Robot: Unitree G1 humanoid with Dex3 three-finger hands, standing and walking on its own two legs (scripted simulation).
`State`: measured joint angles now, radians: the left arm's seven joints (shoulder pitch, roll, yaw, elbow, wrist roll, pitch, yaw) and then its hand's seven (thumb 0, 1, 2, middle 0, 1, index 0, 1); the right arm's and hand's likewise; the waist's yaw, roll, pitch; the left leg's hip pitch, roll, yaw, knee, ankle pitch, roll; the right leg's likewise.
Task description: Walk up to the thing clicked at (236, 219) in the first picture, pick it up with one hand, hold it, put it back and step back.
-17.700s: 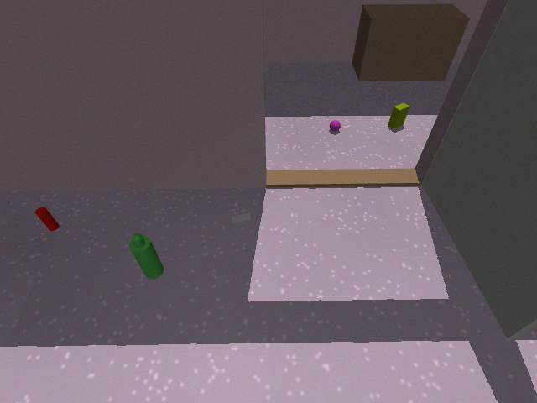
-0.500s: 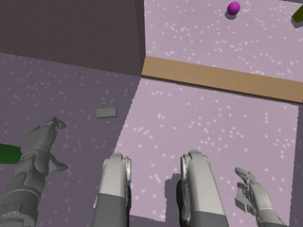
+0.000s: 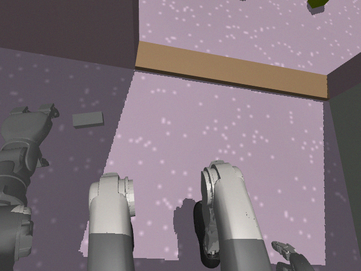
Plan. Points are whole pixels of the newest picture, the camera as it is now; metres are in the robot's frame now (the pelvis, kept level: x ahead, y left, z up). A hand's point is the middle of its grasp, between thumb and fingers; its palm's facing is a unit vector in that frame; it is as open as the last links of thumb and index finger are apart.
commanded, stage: rise first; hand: left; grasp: from above
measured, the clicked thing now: (88, 120) +0.55 +0.24 -0.36
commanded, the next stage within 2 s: none
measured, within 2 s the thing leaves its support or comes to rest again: neither
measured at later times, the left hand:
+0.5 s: hand (54, 131) +0.46 +0.29 -0.21, palm faces -0.47 -0.06 -0.88, open 12.8 cm
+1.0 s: hand (59, 129) +0.47 +0.28 -0.22, palm faces -0.46 -0.07 -0.88, open 13.0 cm
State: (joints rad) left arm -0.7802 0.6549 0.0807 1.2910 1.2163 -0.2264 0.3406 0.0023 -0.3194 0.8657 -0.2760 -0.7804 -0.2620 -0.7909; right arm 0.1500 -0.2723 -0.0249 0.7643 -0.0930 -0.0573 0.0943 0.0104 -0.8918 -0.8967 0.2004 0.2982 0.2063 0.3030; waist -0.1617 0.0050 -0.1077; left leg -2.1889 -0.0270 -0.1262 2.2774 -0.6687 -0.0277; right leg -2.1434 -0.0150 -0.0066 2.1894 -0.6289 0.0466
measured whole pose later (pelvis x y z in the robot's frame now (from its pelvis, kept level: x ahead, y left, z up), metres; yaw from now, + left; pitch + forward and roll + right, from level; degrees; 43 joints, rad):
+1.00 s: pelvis +0.02 +0.00 -0.04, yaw -2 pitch +36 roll -8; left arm -0.96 0.75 0.15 1.50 1.28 -0.22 0.45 0.00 -0.31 0.83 -0.28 -0.80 -0.27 -0.80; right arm 0.13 -0.29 0.04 0.75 -0.17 -0.06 0.16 0.01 -0.90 -0.90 0.20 0.30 0.21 0.30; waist -0.24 -0.01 -0.03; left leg -2.31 -0.03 -0.16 2.42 -0.73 -0.05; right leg -2.27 0.00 -0.02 2.31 -0.67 0.07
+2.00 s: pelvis +0.01 +0.01 -0.05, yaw -4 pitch +35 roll -11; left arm -1.07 0.84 0.12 1.59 1.28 -0.17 0.43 0.00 -0.27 0.81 -0.33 -0.75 -0.32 -0.76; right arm 0.17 -0.30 0.12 0.71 -0.18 -0.07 0.18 0.00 -0.90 -0.90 0.20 0.30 0.21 0.30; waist -0.32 -0.01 -0.01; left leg -2.35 -0.03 -0.18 2.46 -0.71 -0.02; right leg -2.28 0.00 -0.04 2.32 -0.65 0.07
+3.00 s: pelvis +0.01 +0.00 -0.05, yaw -5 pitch +35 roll -11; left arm -1.25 0.80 0.05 1.67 1.33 -0.11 0.47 0.00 -0.22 0.76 -0.36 -0.75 -0.36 -0.76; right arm 0.20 -0.31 0.16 0.66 -0.18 -0.09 0.18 0.00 -0.90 -0.89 0.20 0.30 0.21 0.30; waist -0.40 -0.01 0.00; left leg -2.37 -0.03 -0.19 2.45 -0.70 -0.03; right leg -2.31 0.01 -0.05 2.31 -0.63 0.06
